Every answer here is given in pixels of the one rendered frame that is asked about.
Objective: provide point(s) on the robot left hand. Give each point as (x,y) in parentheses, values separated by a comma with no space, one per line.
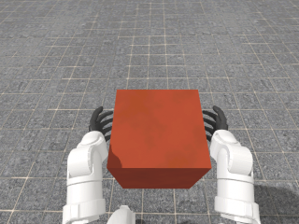
(97,126)

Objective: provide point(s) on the carton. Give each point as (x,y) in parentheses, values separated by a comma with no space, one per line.
(158,139)

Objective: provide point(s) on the left robot thigh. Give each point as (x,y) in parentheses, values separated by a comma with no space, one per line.
(122,216)

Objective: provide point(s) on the robot left forearm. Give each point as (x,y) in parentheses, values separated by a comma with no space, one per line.
(84,196)

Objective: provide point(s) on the robot left shin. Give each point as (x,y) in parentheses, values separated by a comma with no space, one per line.
(124,207)

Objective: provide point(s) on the robot right hand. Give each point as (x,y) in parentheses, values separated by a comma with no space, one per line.
(220,124)

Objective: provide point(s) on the robot right forearm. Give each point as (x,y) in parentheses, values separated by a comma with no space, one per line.
(235,189)

